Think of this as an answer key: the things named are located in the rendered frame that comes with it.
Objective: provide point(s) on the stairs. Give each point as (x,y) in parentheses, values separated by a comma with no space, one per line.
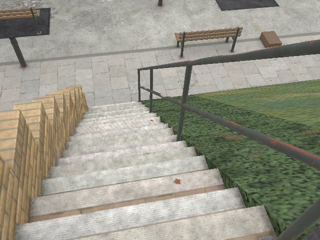
(123,176)

